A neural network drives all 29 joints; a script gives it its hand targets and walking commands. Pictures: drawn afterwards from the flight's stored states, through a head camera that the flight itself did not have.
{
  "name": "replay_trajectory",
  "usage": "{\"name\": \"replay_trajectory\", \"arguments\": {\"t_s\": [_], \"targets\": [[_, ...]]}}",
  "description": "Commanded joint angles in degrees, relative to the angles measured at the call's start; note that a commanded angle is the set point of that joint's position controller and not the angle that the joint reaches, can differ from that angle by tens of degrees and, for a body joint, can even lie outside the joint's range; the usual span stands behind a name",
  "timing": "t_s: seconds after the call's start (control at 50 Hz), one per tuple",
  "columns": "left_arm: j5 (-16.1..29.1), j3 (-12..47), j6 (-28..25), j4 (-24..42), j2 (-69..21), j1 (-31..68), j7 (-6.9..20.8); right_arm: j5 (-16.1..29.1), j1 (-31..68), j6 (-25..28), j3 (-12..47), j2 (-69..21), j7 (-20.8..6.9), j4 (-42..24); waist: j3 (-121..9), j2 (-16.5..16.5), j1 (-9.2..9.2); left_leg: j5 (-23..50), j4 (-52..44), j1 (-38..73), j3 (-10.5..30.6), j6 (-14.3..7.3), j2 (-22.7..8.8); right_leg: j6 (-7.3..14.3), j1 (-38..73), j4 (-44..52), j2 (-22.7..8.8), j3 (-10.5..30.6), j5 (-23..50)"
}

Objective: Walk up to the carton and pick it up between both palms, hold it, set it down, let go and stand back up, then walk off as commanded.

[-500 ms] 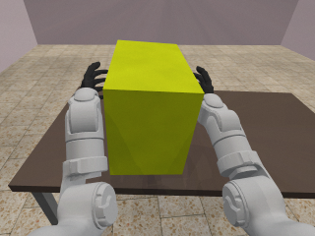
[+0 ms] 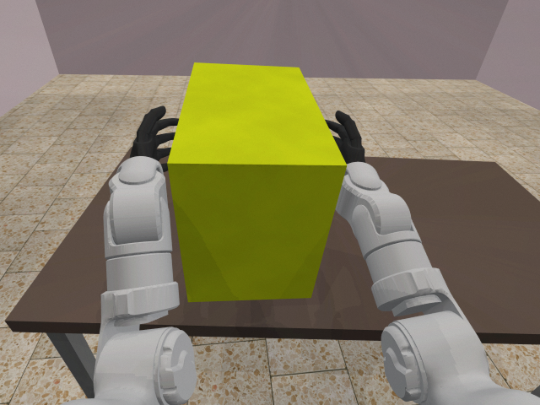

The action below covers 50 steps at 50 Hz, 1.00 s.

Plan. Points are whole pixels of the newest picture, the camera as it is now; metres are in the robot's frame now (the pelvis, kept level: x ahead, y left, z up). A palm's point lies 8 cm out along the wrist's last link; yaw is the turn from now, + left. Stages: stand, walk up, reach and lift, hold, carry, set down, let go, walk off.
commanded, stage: hold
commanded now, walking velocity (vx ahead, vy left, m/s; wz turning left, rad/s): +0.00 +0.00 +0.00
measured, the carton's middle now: (249, 173) +0.42 +0.00 +0.20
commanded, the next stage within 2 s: set down in 1.82 s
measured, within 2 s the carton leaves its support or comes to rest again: neither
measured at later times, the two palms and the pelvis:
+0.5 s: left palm (146, 172) +0.35 +0.14 +0.24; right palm (348, 169) +0.35 -0.14 +0.24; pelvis -0.01 +0.00 +0.00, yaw +0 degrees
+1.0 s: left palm (141, 173) +0.36 +0.15 +0.24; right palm (341, 166) +0.36 -0.13 +0.24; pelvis +0.00 -0.01 +0.00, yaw +1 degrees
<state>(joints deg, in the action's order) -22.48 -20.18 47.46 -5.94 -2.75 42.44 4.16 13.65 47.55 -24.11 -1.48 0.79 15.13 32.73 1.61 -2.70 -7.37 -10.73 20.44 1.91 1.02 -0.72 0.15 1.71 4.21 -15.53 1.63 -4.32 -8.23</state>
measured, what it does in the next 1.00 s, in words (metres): stands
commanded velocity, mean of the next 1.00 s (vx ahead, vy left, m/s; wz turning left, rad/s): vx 0.00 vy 0.00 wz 0.00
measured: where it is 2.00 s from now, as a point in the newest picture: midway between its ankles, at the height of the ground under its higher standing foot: outside the picture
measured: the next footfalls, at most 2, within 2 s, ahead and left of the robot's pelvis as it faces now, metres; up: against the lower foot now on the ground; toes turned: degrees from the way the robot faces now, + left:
none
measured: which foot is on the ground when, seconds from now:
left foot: down 0.00-1.00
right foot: down 0.00-1.00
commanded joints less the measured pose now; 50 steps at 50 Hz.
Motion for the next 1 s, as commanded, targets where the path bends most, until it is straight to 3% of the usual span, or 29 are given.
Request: {"name": "replay_trajectory", "arguments": {"t_s": [0.0, 0.04, 0.06, 0.08, 0.14, 0.16, 0.18, 0.22, 0.28, 0.3, 0.34, 0.36, 0.4, 0.48, 0.58, 0.6, 0.64, 0.68, 0.7, 0.72, 0.74, 0.78, 0.82, 0.84, 0.86, 0.88, 0.92, 0.94, 0.98], "targets": [[7.6, 22.3, -2.3, -0.4, -26.2, 36.7, 8.1, 4.3, 40.2, 1.2, 17.4, -31.8, -5.1, -15.0, -17.0, 0.6, 1.34, 8.6, -4.7, -1.1, -2.5, -0.2, 2.3, -4.9, 6.2, 0.6, 1.7, -0.4, 9.0], [6.6, 20.7, -2.3, -2.4, -25.6, 37.9, 8.3, 3.5, 41.1, 1.4, 16.0, -31.1, -5.7, -13.8, -13.7, 0.0, 2.37, 4.8, -6.3, -2.8, -3.0, -0.5, 1.8, -4.1, 4.5, 1.2, 1.6, -0.3, 4.0], [5.6, 18.8, -2.3, -3.6, -25.7, 37.3, 8.1, 4.6, 42.2, 1.3, 17.3, -32.0, -6.2, -14.2, -14.0, -0.8, 4.0, 5.2, -6.3, -2.3, -2.9, -1.2, 1.8, -4.2, 3.8, 1.5, 1.3, -0.1, 3.2], [6.4, 20.5, -2.6, -3.5, -26.1, 39.1, 8.4, 3.2, 41.2, 1.2, 14.7, -31.4, -6.2, -11.6, -13.3, -0.1, 1.89, 4.4, -6.5, -3.2, -2.6, -0.4, 1.3, -3.8, 3.5, 0.8, 2.0, -0.7, 4.5], [6.4, 20.3, -3.0, -4.3, -27.9, 39.8, 7.7, 3.9, 45.7, 2.6, 15.9, -32.2, -7.0, -13.2, -14.9, -0.4, 3.33, 5.5, -6.8, -2.4, -2.4, -0.6, 1.1, -3.8, 3.5, 0.8, 2.3, -1.2, 4.5], [8.2, 23.0, -3.4, -2.2, -28.9, 40.7, 7.6, 3.7, 43.6, 2.8, 14.6, -32.6, -6.7, -13.7, -17.8, 2.0, 0.96, 6.8, -5.4, -2.1, -2.4, 0.2, 1.2, -3.4, 4.7, 0.2, 2.3, -1.0, 7.3], [8.1, 24.0, -3.2, -0.7, -30.9, 39.7, 7.2, 5.0, 44.2, 3.8, 15.7, -31.8, -6.8, -14.3, -19.3, 4.2, 1.64, 10.9, -4.9, -1.1, -2.4, 1.4, 1.0, -2.9, 6.3, 0.1, 2.5, -0.8, 10.3], [11.0, 27.4, -4.2, 0.0, -32.0, 41.4, 6.5, 5.2, 44.5, 4.0, 15.5, -32.0, -6.6, -16.2, -21.4, 4.4, -0.44, 11.3, -3.6, 1.0, -1.6, 1.7, 0.8, -3.1, 4.5, -0.4, 3.0, -1.0, 10.7], [11.5, 30.6, -4.0, 3.3, -33.9, 40.5, 5.8, 4.5, 41.1, 4.6, 14.2, -29.7, -6.1, -15.8, -24.2, 9.2, -3.31, 15.8, -1.9, 3.0, -1.0, 4.2, 0.1, -2.4, 5.4, 0.1, 3.0, -1.0, 12.3], [10.4, 28.3, -3.7, 3.3, -31.9, 40.3, 5.7, 5.0, 42.2, 4.2, 15.7, -30.8, -6.1, -16.3, -23.8, 7.4, -1.36, 15.7, -1.7, 2.5, -1.7, 2.9, 1.2, -2.9, 6.4, 0.4, 2.6, -0.9, 11.6], [9.8, 28.1, -3.4, 1.9, -31.2, 39.2, 5.9, 3.6, 39.7, 3.6, 14.3, -29.0, -5.9, -14.4, -22.2, 8.4, -3.45, 11.3, -2.7, 1.3, -1.6, 2.6, 1.2, -3.1, 7.1, 0.3, 2.1, -1.1, 10.7], [8.3, 25.1, -3.0, -1.2, -28.7, 38.7, 6.4, 2.2, 39.4, 2.7, 12.9, -28.8, -6.3, -11.4, -16.8, 6.0, -2.77, 6.9, -4.0, -1.2, -1.8, 1.6, 1.4, -3.1, 5.3, 1.5, 1.5, -0.3, 6.9], [7.7, 24.9, -2.8, -1.1, -27.8, 40.6, 6.7, 0.9, 39.8, 2.5, 11.8, -28.6, -6.9, -9.4, -15.0, 7.0, -1.78, 1.4, -6.0, -4.3, -2.3, 1.0, 1.1, -3.2, 5.2, 0.8, 1.2, -0.9, 3.7], [7.5, 23.0, -3.5, -2.5, -27.3, 42.7, 7.3, 1.5, 43.5, 2.7, 12.4, -31.5, -7.2, -10.2, -14.1, 3.5, 0.53, 0.9, -6.3, -4.7, -2.6, -0.2, 1.9, -4.2, 4.2, 0.4, 1.0, -1.0, 2.0], [8.0, 21.1, -4.6, -4.0, -27.5, 41.3, 6.5, 3.3, 47.7, 4.3, 15.4, -34.2, -7.1, -14.2, -20.0, 1.0, 3.28, 6.2, -4.9, -2.0, -3.1, -1.5, 2.4, -4.6, 4.2, 0.2, 1.2, -0.7, 6.3], [7.6, 20.1, -4.6, -5.9, -27.6, 41.6, 6.2, 3.4, 48.4, 4.3, 15.2, -34.1, -7.2, -13.8, -19.8, 1.0, 3.51, 4.8, -4.8, -2.6, -2.9, -1.6, 2.7, -4.6, 4.1, 0.7, 0.9, -0.2, 4.3], [7.4, 20.5, -4.4, -4.9, -28.3, 38.4, 6.2, 4.1, 46.2, 3.9, 16.9, -34.1, -6.6, -14.5, -22.0, 0.6, 2.92, 8.9, -4.4, -0.7, -2.4, -1.3, 2.2, -4.5, 6.2, 0.0, 1.7, -0.6, 9.4], [7.0, 19.7, -4.1, -4.8, -27.0, 37.7, 6.4, 4.5, 44.8, 3.2, 17.7, -33.6, -6.2, -13.3, -21.8, -1.0, 3.68, 10.7, -4.0, 0.2, -2.7, -1.4, 2.2, -4.8, 6.8, -0.1, 1.8, -0.3, 11.8], [6.8, 19.1, -3.9, -4.8, -27.2, 37.3, 6.8, 4.5, 42.3, 2.9, 17.2, -33.4, -5.8, -12.3, -20.9, -0.5, 2.36, 9.8, -3.7, 0.2, -2.7, -1.4, 2.7, -4.8, 6.3, 0.7, 1.6, 0.1, 10.8], [7.1, 18.4, -3.9, -4.3, -26.3, 37.1, 7.0, 5.2, 42.9, 2.9, 17.7, -33.8, -5.9, -13.8, -21.6, -1.6, 2.57, 10.9, -3.7, 0.8, -2.8, -1.9, 2.7, -5.2, 6.4, 0.8, 1.4, -0.1, 11.6], [6.9, 19.3, -3.4, -4.3, -26.1, 36.7, 7.3, 4.3, 41.8, 2.5, 16.7, -32.1, -5.5, -12.5, -20.6, 0.4, 2.52, 10.3, -3.8, -0.4, -2.8, -1.1, 2.5, -4.5, 6.8, 0.4, 1.3, 0.6, 12.1], [8.8, 23.0, -3.6, -0.4, -28.1, 38.6, 7.6, 4.3, 40.4, 2.5, 15.7, -31.5, -5.3, -13.1, -21.9, 2.2, -0.15, 10.7, -3.6, 0.7, -2.8, 0.2, 1.7, -4.0, 6.5, 0.0, 2.0, -0.3, 12.3], [9.7, 24.1, -3.6, -1.6, -28.1, 40.3, 8.2, 3.3, 39.8, 2.0, 13.6, -31.6, -5.3, -12.7, -18.3, 2.5, -1.32, 7.7, -3.8, -0.8, -2.8, 0.4, 1.9, -4.0, 4.1, 0.8, 1.3, 0.3, 9.4], [9.0, 23.6, -3.1, -3.0, -28.1, 40.3, 8.5, 3.0, 42.5, 2.1, 13.4, -31.5, -5.2, -12.8, -17.4, 2.1, -0.6, 6.9, -3.8, -1.9, -2.8, 0.1, 1.9, -3.9, 4.6, 1.0, 1.6, 0.0, 8.9], [9.7, 25.3, -3.3, -1.3, -28.8, 40.6, 8.6, 2.5, 40.7, 2.5, 12.0, -30.6, -5.2, -12.5, -17.5, 5.4, -2.17, 7.0, -3.6, -1.6, -2.6, 1.0, 1.7, -3.5, 3.6, 1.1, 1.3, 0.3, 8.8], [9.5, 25.0, -3.5, -1.2, -28.9, 40.1, 8.3, 3.2, 41.4, 2.4, 12.9, -31.8, -5.3, -13.6, -17.5, 4.1, -1.71, 7.8, -3.5, -1.4, -2.4, 0.8, 1.9, -3.9, 4.4, 0.8, 1.0, 0.5, 10.6], [9.8, 27.0, -3.9, 1.7, -29.6, 41.2, 8.7, 3.4, 39.0, 2.1, 13.1, -32.4, -4.8, -13.5, -17.9, 5.0, -3.51, 10.6, -3.0, 0.2, -2.5, 1.5, 2.4, -4.4, 6.3, 0.1, 0.8, 0.0, 14.3], [10.0, 27.0, -3.7, 2.8, -29.5, 42.7, 8.3, 3.6, 39.7, 2.1, 13.6, -31.8, -5.2, -11.9, -18.2, 7.3, -1.8, 11.5, -3.4, -0.7, -2.6, 2.1, 1.9, -3.7, 6.5, 0.1, 1.3, 0.3, 12.5], [9.1, 27.7, -3.4, 1.9, -29.5, 39.8, 8.1, 4.2, 38.2, 2.0, 14.3, -31.6, -5.1, -13.4, -18.2, 7.2, -2.93, 11.7, -2.9, 0.0, -2.4, 2.2, 2.6, -4.1, 7.0, -0.5, 1.3, -0.5, 14.3]]}}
